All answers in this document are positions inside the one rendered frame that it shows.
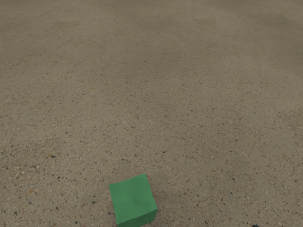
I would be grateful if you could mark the carton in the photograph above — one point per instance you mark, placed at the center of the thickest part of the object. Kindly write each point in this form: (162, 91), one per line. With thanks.
(133, 202)

